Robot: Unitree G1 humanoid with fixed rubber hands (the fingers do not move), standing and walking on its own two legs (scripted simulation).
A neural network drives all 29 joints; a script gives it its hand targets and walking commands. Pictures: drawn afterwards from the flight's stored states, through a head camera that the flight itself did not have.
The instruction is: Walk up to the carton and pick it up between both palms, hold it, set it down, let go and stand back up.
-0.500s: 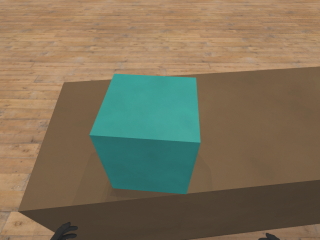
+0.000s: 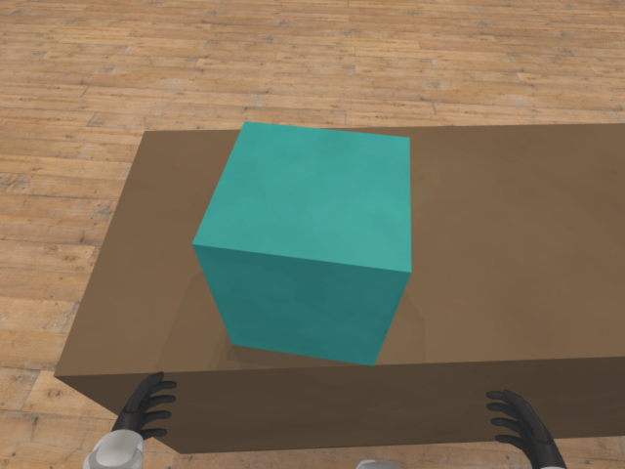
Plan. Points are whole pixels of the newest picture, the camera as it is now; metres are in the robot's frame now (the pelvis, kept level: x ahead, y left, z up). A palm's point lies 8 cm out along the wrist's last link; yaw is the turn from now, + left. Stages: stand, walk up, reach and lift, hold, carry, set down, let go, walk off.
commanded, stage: reach and lift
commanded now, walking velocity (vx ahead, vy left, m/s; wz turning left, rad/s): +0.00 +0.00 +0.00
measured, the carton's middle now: (312, 250) +0.39 -0.01 +0.05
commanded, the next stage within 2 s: none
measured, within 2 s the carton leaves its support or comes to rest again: neither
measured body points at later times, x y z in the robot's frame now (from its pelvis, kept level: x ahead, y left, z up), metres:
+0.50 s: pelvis +0.02 +0.01 +0.02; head +0.01 +0.01 +0.47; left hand +0.21 +0.26 -0.02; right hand +0.18 -0.22 -0.02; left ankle -0.04 +0.12 -0.73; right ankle +0.07 -0.11 -0.73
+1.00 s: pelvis +0.03 +0.04 +0.02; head +0.02 +0.04 +0.47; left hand +0.20 +0.27 +0.03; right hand +0.19 -0.16 +0.03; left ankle -0.04 +0.12 -0.73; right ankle +0.07 -0.11 -0.72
